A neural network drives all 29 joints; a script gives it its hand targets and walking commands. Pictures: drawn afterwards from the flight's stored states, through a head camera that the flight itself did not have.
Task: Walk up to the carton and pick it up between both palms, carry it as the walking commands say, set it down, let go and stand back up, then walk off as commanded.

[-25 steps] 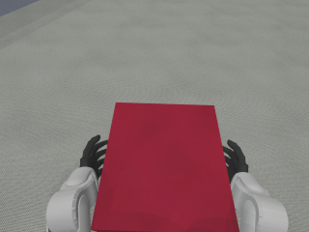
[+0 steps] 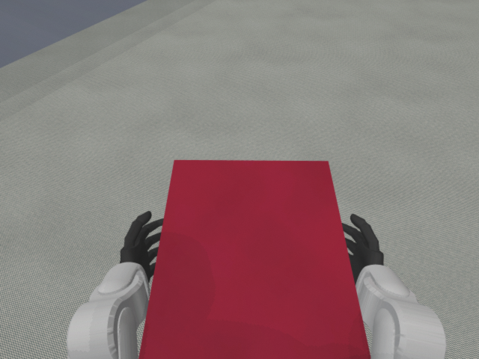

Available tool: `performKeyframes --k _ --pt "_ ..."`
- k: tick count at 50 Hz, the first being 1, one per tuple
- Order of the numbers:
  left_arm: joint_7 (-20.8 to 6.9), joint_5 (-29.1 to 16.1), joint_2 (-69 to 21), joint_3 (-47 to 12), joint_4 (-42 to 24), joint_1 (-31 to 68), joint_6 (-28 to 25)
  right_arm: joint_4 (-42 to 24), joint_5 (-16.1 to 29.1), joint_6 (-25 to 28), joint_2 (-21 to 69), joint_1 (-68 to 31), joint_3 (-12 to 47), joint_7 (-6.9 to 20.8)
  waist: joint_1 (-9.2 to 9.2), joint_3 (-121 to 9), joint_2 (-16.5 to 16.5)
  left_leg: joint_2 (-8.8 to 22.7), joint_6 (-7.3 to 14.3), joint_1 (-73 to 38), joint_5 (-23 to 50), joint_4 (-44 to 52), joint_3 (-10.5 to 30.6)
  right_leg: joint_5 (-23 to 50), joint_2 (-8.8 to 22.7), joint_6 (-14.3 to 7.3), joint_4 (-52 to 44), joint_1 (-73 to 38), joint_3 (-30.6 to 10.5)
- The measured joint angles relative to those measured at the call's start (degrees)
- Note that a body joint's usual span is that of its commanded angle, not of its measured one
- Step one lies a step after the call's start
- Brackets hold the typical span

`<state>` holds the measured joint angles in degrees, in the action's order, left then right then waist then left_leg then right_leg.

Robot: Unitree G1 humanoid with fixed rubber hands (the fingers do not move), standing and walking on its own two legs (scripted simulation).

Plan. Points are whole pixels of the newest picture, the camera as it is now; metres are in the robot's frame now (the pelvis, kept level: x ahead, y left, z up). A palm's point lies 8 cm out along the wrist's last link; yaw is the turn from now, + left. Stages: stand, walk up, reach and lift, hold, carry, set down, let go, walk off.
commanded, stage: carry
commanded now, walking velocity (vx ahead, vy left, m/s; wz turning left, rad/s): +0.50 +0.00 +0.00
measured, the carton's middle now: (249, 273) +0.24 +0.01 +0.01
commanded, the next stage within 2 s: none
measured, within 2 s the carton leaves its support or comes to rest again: neither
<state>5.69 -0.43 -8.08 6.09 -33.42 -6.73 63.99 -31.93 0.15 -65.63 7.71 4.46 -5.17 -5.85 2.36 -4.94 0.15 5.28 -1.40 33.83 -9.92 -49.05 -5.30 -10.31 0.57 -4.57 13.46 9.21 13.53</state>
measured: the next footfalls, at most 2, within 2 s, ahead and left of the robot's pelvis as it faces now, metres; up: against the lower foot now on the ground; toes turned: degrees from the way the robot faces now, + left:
left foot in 0.26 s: +0.38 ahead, +0.11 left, +0.00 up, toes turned +8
right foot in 0.76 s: +0.72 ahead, -0.12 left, +0.00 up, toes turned -13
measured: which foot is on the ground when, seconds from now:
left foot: up 0.00-0.24, down 0.26-0.80, up 0.82-1.00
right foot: down 0.00-0.30, up 0.32-0.74, down 0.76-1.00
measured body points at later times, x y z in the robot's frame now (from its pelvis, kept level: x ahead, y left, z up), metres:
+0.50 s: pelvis +0.35 +0.04 +0.00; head +0.37 +0.05 +0.45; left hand +0.61 +0.17 +0.06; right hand +0.57 -0.15 +0.06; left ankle +0.34 +0.10 -0.75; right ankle +0.32 -0.11 -0.68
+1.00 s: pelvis +0.68 -0.05 +0.00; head +0.70 -0.07 +0.45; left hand +0.92 +0.12 +0.07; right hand +0.93 -0.21 +0.06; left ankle +0.69 +0.10 -0.69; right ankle +0.68 -0.11 -0.75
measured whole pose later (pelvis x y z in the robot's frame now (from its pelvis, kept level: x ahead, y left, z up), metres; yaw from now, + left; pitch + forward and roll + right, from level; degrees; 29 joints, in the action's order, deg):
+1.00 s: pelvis +0.68 -0.05 +0.00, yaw +1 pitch +5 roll +2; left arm 5.4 -0.3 -7.8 6.0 -32.6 -5.2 63.7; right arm -32.5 0.1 -65.4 7.7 4.0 -5.4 -5.9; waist 1.7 -3.2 0.8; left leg 5.4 -1.8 31.5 -12.6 -52.0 -4.4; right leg -8.9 1.3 -4.5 15.7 12.6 13.7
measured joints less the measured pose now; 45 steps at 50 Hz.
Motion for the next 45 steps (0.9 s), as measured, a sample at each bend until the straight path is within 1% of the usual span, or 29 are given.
performKeyframes --k 4,7,10,12,13,14,15,16,17,18,19,21,24,27,32,36,37,38,39,40,41,42,43,44,45 --pt "-0.1 -0.5 0.0 0.1 -1.3 -0.1 -0.3 -1.5 0.0 0.2 0.0 0.2 0.4 -0.1 -0.38 0.8 0.0 0.5 -0.3 3.1 6.8 8.1 -1.4 -2.4 0.2 1.2 -3.6 -7.0 -1.2" --pt "-0.2 -0.8 0.1 0.2 -1.6 0.5 0.0 -2.5 -0.1 -0.1 0.0 0.2 0.4 -0.4 -0.83 0.9 0.0 -0.1 0.2 2.9 10.1 13.1 -3.3 -5.9 0.5 2.5 -4.3 -11.6 -1.9" --pt "-0.3 -0.8 0.2 0.2 -1.5 1.3 0.7 -2.9 -0.2 -0.6 0.0 0.0 0.3 -0.6 -0.90 0.6 -0.4 -1.7 1.2 0.6 10.8 17.7 -5.8 -10.4 1.1 4.1 -3.3 -15.7 -2.6" --pt "-0.3 -0.6 0.3 0.3 -1.4 1.8 1.0 -2.7 -0.1 -0.8 -0.1 -0.6 0.2 -0.7 -0.80 0.6 -0.8 -3.2 2.1 -3.0 10.0 21.2 -8.2 -14.8 2.2 5.2 0.8 -17.1 -3.1" --pt "-0.3 -0.4 0.4 0.4 -1.5 2.0 1.2 -2.2 0.0 -0.9 -0.1 -1.1 0.3 -0.7 -0.95 0.6 -0.8 -3.9 3.6 -5.4 7.8 22.3 -8.9 -17.7 3.0 5.6 6.1 -16.4 -3.1" --pt "-0.3 -0.3 0.7 0.9 -0.9 2.8 1.5 -0.9 -0.2 -0.5 -0.2 -1.8 0.5 -0.8 -1.82 0.7 -2.0 -4.7 5.7 -5.5 4.8 20.1 -9.6 -16.8 4.9 5.4 15.0 -13.3 -3.3" --pt "-0.3 -0.2 0.8 1.3 0.0 3.5 1.6 0.4 -0.4 -0.4 -0.3 -2.7 0.5 -0.8 -2.72 0.7 -2.3 -5.0 7.0 -5.1 2.4 17.8 -9.7 -16.2 5.4 5.0 27.0 -8.3 -5.1" --pt "-0.3 0.0 0.6 1.6 1.0 4.2 1.6 1.3 -0.5 -0.4 -0.3 -3.3 0.3 -0.9 -3.24 0.9 -2.0 -5.0 7.8 -5.3 1.0 17.0 -9.6 -15.8 4.7 4.7 38.6 -2.6 -7.8" --pt "-0.3 0.2 0.5 1.6 1.7 4.6 1.6 1.9 -0.5 -0.4 -0.3 -3.6 -0.1 -0.9 -3.49 1.2 -1.7 -4.8 7.4 -6.2 0.8 17.5 -9.4 -14.8 3.8 4.4 47.7 2.7 -9.8" --pt "-0.3 0.4 0.6 1.4 2.2 4.6 1.5 2.4 -0.3 -0.3 -0.3 -3.5 -0.3 -0.9 -3.70 1.4 -1.4 -4.8 7.3 -7.6 0.4 18.6 -9.3 -13.3 3.3 4.2 53.4 7.2 -10.8" --pt "-0.3 0.7 0.6 1.0 2.5 4.3 1.3 2.6 -0.1 -0.2 -0.3 -3.2 -0.6 -0.9 -3.90 1.5 -1.3 -4.9 7.1 -9.3 -0.1 20.3 -9.1 -11.7 3.3 4.2 56.0 10.9 -11.2" --pt "-0.5 1.0 0.5 0.4 2.5 3.4 0.7 2.4 0.2 0.4 -0.2 -2.1 -0.8 -0.8 -4.20 1.7 -0.9 -4.9 6.5 -13.1 -0.3 24.0 -8.6 -8.6 4.0 4.3 54.5 16.4 -10.8" --pt "-0.8 1.2 0.3 -0.3 1.7 2.0 -0.2 1.4 0.7 1.3 0.0 -0.4 -0.7 -0.1 -4.34 1.4 -0.4 -4.6 5.9 -18.7 -0.9 29.2 -7.5 -4.6 5.0 4.5 45.5 21.8 -9.6" --pt "-0.8 1.1 0.2 -0.7 0.2 1.0 -0.6 -0.2 1.0 1.8 0.1 0.7 -0.6 0.1 -4.09 0.9 -0.3 -4.4 5.0 -23.9 -2.0 33.3 -6.5 0.4 5.6 4.6 36.8 25.1 -8.6" --pt "-0.7 1.0 0.1 -0.8 -2.5 0.1 0.1 -2.2 1.0 1.8 0.3 1.7 -0.1 0.5 -3.35 -0.3 -0.6 -3.9 2.8 -32.6 -6.0 37.4 -5.3 6.7 5.4 4.6 24.4 26.6 -6.1" --pt "-0.7 0.8 0.1 -0.6 -3.1 0.5 1.4 -2.8 0.7 0.9 0.3 1.8 0.2 0.4 -3.37 -1.2 -0.3 -3.1 0.3 -38.8 -11.5 37.1 -4.5 9.9 3.6 4.1 15.7 23.7 -2.7" --pt "-0.7 0.8 0.2 -0.6 -3.0 0.8 1.7 -3.0 0.6 0.6 0.2 1.6 0.1 0.4 -3.41 -1.3 -0.2 -2.6 -0.3 -39.8 -13.8 35.2 -4.3 10.1 2.9 3.9 13.6 21.9 -1.6" --pt "-0.7 0.6 0.2 -0.6 -2.4 1.3 1.7 -2.9 0.4 0.2 0.1 1.2 0.0 0.3 -3.27 -1.3 0.2 -1.8 -0.8 -40.0 -16.6 31.3 -4.4 8.6 2.2 2.0 12.9 20.2 -0.6" --pt "-0.6 0.7 0.3 -0.8 -0.7 2.1 1.3 -2.2 0.2 -0.2 -0.2 0.5 -0.5 0.2 -2.81 -1.2 1.7 0.2 -0.8 -37.8 -17.4 24.2 -4.3 6.2 1.3 -0.2 15.5 20.1 0.3" --pt "-0.4 0.8 0.5 -0.9 1.0 3.2 1.3 -1.4 0.0 -0.6 -0.3 -0.4 -1.0 0.1 -2.36 -0.9 2.0 0.9 -0.2 -33.5 -16.3 13.6 -2.9 3.7 1.2 -1.2 17.9 20.2 0.8" --pt "-0.3 0.7 0.6 -0.8 2.3 4.2 1.3 -0.7 -0.3 -1.0 -0.3 -1.1 -1.4 0.0 -2.02 -0.5 1.7 0.3 0.3 -28.3 -16.1 2.8 -0.7 2.0 1.5 -1.5 18.8 19.8 0.8" --pt "-0.3 0.7 0.6 -0.7 3.1 4.7 1.3 -0.3 -0.4 -1.2 -0.2 -1.6 -1.7 -0.1 -1.92 0.0 1.4 -0.7 0.8 -23.3 -15.2 -5.8 1.2 1.5 1.8 -0.8 18.2 18.7 0.8" --pt "-0.2 0.6 0.6 -0.5 3.3 4.7 1.2 0.1 -0.5 -1.3 -0.2 -1.8 -1.7 -0.1 -1.88 0.4 1.2 -1.4 1.2 -18.9 -13.6 -11.4 2.2 1.2 1.8 -0.6 16.8 17.2 0.9" --pt "-0.2 0.7 0.5 -0.4 3.3 4.4 1.1 0.3 -0.5 -1.3 -0.2 -1.9 -1.6 -0.1 -1.80 0.8 1.2 -1.6 1.2 -15.2 -11.8 -14.0 2.6 1.1 1.6 -0.6 14.8 15.3 1.0" --pt "-0.2 0.6 0.5 -0.4 3.0 4.0 1.0 0.4 -0.4 -1.1 -0.2 -1.8 -1.4 -0.1 -1.66 1.1 1.2 -1.5 1.0 -12.1 -10.1 -14.3 2.5 1.2 1.4 -0.7 12.6 13.3 1.0"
